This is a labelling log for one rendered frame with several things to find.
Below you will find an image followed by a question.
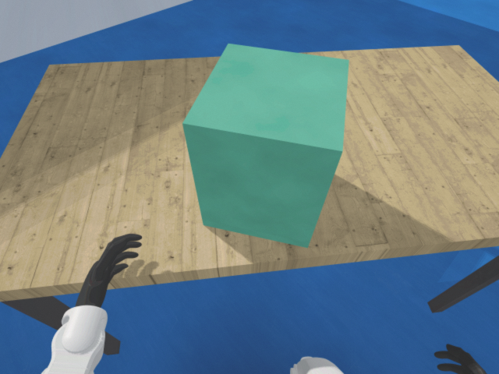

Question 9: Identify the robot left forearm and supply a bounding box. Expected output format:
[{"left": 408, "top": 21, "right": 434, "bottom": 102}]
[{"left": 41, "top": 305, "right": 108, "bottom": 374}]

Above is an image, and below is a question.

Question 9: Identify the left robot hand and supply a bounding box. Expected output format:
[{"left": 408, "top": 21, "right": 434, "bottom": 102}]
[{"left": 75, "top": 234, "right": 142, "bottom": 308}]

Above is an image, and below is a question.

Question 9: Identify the carton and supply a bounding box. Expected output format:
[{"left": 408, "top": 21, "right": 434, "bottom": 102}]
[{"left": 182, "top": 44, "right": 349, "bottom": 248}]

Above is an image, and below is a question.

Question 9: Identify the right robot hand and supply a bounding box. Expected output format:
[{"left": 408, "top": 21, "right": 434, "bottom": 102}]
[{"left": 434, "top": 344, "right": 486, "bottom": 374}]

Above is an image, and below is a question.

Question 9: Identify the table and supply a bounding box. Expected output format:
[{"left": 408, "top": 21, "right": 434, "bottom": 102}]
[{"left": 0, "top": 45, "right": 499, "bottom": 355}]

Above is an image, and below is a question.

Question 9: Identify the right robot thigh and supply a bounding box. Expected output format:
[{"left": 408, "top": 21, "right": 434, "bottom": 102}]
[{"left": 290, "top": 358, "right": 344, "bottom": 374}]

